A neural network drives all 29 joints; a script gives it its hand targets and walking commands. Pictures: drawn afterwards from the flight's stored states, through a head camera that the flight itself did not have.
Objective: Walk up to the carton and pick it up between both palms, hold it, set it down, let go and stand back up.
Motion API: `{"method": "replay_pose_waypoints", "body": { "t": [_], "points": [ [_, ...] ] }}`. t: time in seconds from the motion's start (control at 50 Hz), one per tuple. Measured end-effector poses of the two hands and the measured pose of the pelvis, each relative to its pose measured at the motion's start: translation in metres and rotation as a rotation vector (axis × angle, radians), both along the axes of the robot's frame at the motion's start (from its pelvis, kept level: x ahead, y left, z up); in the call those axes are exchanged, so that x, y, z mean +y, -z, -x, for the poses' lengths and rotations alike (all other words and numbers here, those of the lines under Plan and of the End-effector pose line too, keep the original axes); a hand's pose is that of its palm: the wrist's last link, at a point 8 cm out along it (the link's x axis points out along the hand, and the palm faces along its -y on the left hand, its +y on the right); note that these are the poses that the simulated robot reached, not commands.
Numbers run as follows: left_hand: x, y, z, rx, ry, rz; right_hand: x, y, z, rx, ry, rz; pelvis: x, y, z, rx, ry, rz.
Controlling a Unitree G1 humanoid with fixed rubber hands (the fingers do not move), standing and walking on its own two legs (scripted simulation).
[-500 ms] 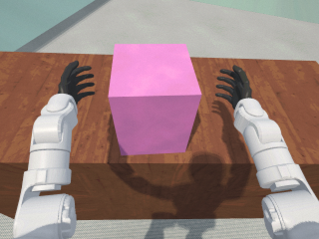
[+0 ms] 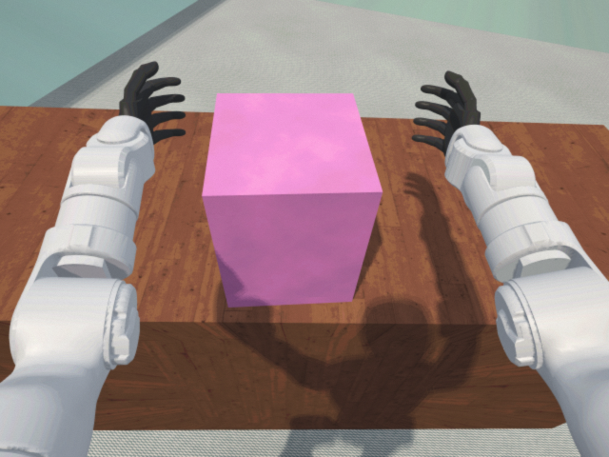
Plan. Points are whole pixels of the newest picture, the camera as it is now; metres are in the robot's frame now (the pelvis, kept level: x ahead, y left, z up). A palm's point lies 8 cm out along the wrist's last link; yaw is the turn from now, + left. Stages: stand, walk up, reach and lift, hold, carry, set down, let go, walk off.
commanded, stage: reach and lift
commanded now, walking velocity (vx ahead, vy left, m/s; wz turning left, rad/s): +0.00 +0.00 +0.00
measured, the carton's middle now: (288, 203) +0.46 +0.05 +0.06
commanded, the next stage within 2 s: none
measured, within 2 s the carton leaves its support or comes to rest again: neither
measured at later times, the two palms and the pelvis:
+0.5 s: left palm (154, 147) +0.46 +0.23 +0.16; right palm (435, 154) +0.46 -0.14 +0.17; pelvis +0.00 +0.00 +0.00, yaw +1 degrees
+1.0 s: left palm (169, 185) +0.45 +0.22 +0.10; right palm (417, 185) +0.46 -0.14 +0.11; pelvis -0.01 +0.00 -0.01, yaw +1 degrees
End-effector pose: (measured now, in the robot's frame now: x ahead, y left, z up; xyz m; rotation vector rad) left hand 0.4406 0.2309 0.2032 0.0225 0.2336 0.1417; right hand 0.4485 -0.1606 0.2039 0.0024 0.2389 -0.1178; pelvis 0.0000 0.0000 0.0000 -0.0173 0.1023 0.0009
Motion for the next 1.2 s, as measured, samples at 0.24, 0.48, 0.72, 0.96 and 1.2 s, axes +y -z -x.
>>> {"method": "replay_pose_waypoints", "body": {
  "t": [0.24, 0.48, 0.72, 0.96, 1.2],
  "points": [
    [0.004, -0.014, -0.018, 0.000, -0.022, -0.004, 0.017, -0.011, -0.017, 0.026, -0.023, -0.015, -0.002, 0.001, 0.004, 0.066, -0.012, -0.001],
    [-0.003, 0.033, -0.017, 0.057, 0.010, -0.002, 0.018, 0.029, -0.009, 0.083, 0.004, 0.027, -0.001, 0.001, 0.001, 0.068, -0.014, -0.003],
    [-0.006, 0.078, -0.012, 0.009, -0.015, 0.008, 0.018, 0.077, -0.004, 0.064, -0.024, 0.026, -0.004, 0.006, 0.007, 0.165, -0.013, -0.002],
    [-0.008, 0.101, -0.007, 0.031, -0.006, 0.004, 0.022, 0.094, -0.006, 0.059, -0.039, 0.031, -0.002, 0.010, 0.005, 0.199, -0.021, -0.003],
    [-0.026, 0.106, -0.015, -0.005, 0.036, 0.016, 0.039, 0.098, -0.009, 0.041, -0.057, 0.023, 0.002, 0.011, 0.005, 0.223, -0.015, 0.004]
  ]
}}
